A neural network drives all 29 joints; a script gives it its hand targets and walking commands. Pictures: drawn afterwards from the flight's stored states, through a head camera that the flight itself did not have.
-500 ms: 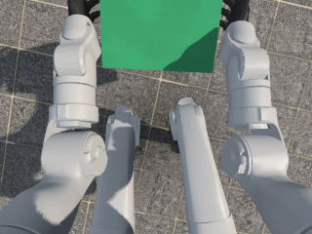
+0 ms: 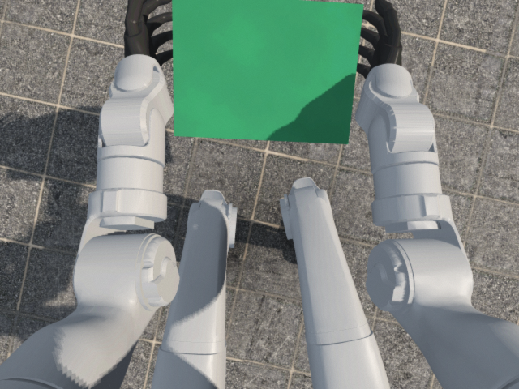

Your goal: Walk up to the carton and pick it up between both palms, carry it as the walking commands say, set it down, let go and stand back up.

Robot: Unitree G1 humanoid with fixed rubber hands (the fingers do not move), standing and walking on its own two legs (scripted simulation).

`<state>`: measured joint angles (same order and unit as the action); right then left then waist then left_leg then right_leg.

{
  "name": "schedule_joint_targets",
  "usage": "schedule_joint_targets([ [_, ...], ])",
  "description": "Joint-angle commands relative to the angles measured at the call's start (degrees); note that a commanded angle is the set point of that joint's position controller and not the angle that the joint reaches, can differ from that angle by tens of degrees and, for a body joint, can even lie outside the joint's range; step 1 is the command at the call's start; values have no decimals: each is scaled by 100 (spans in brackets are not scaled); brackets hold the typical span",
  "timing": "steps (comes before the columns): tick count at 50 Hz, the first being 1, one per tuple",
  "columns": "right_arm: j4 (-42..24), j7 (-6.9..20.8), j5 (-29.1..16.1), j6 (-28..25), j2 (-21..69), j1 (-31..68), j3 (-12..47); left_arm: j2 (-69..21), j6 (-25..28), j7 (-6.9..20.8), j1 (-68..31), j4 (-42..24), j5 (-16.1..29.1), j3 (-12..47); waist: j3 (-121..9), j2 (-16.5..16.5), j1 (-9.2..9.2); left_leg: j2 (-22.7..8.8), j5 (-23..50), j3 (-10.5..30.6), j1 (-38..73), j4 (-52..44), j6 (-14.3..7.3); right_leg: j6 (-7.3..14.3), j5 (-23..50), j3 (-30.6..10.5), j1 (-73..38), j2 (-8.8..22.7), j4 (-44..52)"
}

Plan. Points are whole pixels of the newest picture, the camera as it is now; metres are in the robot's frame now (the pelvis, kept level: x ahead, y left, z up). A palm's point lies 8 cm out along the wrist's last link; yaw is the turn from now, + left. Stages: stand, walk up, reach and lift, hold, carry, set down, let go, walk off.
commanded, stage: reach and lift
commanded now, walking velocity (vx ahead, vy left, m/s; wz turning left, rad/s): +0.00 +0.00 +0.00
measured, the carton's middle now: (261, 84) +0.50 -0.03 -0.14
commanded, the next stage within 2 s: none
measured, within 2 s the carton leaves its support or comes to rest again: neither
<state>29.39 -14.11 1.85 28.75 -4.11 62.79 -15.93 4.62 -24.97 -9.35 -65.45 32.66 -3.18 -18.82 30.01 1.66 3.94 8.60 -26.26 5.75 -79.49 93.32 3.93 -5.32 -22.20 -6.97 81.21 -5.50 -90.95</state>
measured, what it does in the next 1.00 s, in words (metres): rises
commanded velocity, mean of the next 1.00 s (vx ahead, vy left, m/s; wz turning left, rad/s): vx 0.00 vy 0.00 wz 0.00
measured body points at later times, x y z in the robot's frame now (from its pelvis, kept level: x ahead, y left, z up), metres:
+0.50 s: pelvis +0.01 +0.00 +0.06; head +0.27 -0.03 +0.42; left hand +0.51 +0.12 +0.01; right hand +0.47 -0.18 +0.00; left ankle +0.16 +0.12 -0.52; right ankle +0.18 -0.14 -0.52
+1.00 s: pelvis +0.03 +0.00 +0.13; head +0.26 -0.02 +0.51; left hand +0.49 +0.13 +0.08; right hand +0.46 -0.17 +0.07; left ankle +0.16 +0.12 -0.52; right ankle +0.18 -0.14 -0.52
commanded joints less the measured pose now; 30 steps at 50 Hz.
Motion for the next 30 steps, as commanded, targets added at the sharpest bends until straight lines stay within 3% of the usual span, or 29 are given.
schedule_joint_targets([
  [1, -1477, 2107, -1491, -443, 6326, 5414, 4103, -6636, 96, 1767, -4547, -697, 1344, 3967, -13935, -83, 58, 160, 66, -586, 2849, -1622, -352, 293, 196, 884, -4449, -207, 1343],
  [17, -1501, 2168, -1434, -438, 6674, 4989, 4275, -6752, 145, 1928, -4210, -776, 1330, 4078, -13689, -129, -74, 84, 94, -488, 3517, -2417, -371, 309, 143, 681, -5286, -152, 2132],
  [30, -1560, 2281, -1320, -489, 6789, 4403, 4387, -6941, 211, 2043, -3678, -867, 1280, 4268, -13318, -80, -70, 23, 421, -376, 4276, -3124, -343, 363, 466, 625, -5904, -127, 2798],
])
